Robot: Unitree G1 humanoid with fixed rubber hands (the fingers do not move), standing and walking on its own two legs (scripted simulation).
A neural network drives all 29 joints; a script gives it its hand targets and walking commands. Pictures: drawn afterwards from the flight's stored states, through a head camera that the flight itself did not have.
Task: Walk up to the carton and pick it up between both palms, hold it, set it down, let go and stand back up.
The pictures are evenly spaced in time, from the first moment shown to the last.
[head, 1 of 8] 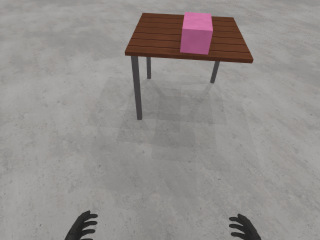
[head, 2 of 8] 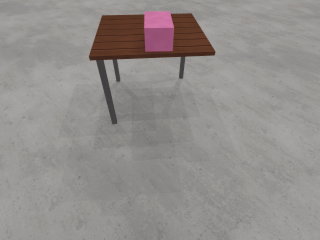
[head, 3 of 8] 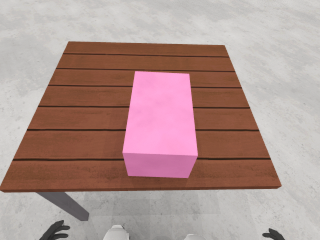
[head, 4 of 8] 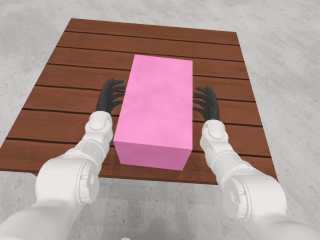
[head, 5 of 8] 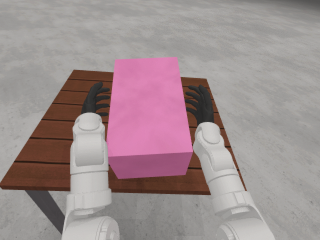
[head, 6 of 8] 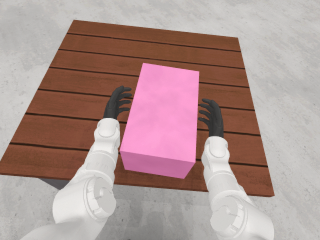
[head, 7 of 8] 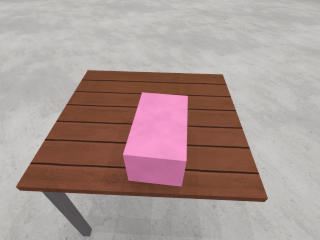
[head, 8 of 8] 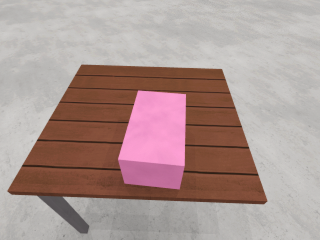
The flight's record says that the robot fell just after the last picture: no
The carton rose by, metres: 0.18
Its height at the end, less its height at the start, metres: +0.00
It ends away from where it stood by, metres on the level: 0.01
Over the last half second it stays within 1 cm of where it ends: yes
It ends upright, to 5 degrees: yes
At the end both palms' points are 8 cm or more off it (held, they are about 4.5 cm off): yes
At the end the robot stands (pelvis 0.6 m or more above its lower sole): yes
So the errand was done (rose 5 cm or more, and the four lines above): yes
